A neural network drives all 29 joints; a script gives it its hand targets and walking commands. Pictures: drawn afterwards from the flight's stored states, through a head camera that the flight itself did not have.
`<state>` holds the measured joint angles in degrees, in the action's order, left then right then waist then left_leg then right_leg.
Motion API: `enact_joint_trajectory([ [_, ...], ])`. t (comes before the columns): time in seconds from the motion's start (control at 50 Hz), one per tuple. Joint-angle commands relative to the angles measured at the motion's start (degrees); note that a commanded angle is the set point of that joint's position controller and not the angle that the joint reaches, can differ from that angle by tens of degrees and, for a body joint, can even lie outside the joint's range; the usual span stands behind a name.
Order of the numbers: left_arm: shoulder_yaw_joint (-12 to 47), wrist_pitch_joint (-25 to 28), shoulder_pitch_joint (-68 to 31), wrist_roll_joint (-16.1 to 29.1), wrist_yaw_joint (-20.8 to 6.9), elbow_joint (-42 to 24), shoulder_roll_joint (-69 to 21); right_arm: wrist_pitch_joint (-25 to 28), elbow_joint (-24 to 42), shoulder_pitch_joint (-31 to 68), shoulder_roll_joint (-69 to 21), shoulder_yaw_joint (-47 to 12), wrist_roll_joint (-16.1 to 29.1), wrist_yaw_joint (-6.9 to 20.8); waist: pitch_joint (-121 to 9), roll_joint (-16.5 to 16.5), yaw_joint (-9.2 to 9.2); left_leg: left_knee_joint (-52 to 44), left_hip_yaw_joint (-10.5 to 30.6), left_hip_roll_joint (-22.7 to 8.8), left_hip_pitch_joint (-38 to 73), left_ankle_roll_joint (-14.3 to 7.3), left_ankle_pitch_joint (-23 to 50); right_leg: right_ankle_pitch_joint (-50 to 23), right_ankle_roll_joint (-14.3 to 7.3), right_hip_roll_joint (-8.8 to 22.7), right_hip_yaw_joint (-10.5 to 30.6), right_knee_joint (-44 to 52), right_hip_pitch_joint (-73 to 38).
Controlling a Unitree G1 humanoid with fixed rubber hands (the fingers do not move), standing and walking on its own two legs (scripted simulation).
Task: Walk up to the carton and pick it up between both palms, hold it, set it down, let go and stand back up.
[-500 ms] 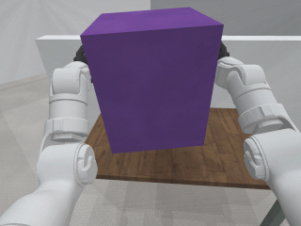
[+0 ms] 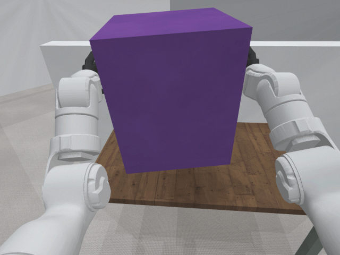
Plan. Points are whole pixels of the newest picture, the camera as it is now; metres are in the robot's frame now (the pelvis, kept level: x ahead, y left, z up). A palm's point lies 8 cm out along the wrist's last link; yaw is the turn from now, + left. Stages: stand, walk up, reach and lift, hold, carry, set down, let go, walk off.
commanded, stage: hold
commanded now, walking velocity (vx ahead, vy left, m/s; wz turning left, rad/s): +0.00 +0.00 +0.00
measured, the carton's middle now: (171, 88) +0.40 +0.00 +0.28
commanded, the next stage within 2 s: none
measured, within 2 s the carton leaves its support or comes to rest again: neither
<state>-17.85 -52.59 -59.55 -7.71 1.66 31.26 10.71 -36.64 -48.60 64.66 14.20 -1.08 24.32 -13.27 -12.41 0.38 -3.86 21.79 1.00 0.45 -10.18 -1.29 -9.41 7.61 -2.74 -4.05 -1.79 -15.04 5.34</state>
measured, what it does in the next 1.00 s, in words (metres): stands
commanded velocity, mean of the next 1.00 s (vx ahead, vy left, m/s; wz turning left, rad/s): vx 0.00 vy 0.00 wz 0.00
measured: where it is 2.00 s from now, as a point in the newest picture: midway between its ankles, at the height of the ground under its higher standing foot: outside the picture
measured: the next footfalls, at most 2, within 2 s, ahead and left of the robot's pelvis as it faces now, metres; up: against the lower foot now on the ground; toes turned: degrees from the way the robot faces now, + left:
none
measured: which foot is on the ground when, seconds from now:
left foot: down 0.00-1.00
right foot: down 0.00-1.00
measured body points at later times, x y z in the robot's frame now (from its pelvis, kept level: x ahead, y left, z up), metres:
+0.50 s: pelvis +0.00 +0.00 +0.00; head -0.10 +0.01 +0.44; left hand +0.38 +0.17 +0.32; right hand +0.38 -0.16 +0.32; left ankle +0.03 +0.10 -0.75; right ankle +0.01 -0.09 -0.75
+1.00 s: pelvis +0.00 +0.00 +0.00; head -0.10 +0.01 +0.44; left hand +0.38 +0.17 +0.32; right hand +0.38 -0.16 +0.32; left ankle +0.03 +0.10 -0.75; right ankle +0.01 -0.09 -0.75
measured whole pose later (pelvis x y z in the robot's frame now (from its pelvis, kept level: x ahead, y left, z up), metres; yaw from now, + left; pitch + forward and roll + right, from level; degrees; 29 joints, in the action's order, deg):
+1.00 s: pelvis +0.00 +0.00 +0.00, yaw +0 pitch -2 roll -1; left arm -18.0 -51.7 -60.7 -8.0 1.4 33.3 11.0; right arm -36.6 -50.0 65.5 14.4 -1.3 24.7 -13.4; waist -12.8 0.5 -3.9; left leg 22.0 1.9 0.6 -10.8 -1.1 -9.3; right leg 7.6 -2.8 -4.4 -1.1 -15.1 5.8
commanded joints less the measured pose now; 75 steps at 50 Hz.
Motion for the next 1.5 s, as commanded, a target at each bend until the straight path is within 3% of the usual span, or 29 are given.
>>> enact_joint_trajectory([
  [0.0,17.8,6.1,-47.3,10.7,-8.3,-10.9,-37.2,0.2,19.4,52.3,-38.7,-9.5,9.7,8.2,-16.3,2.8,-0.29,-3.1,2.7,-0.1,3.3,2.6,7.4,-9.3,3.6,1.1,4.3,0.8,-6.3],
  [0.32,17.0,6.5,-47.6,10.5,-8.4,-9.9,-36.7,0.3,18.8,52.6,-39.0,-9.4,9.8,8.0,-16.6,1.6,-0.22,-2.9,2.6,0.1,3.5,2.4,7.4,-9.7,3.9,1.3,4.5,0.9,-6.2],
  [1.48,17.7,6.6,-48.4,10.8,-8.0,-10.1,-37.9,0.1,18.8,53.1,-38.6,-9.2,10.4,8.0,-17.0,2.9,-0.47,-2.7,3.2,-0.1,3.4,2.8,7.2,-9.0,3.6,1.0,4.6,0.9,-5.3],
])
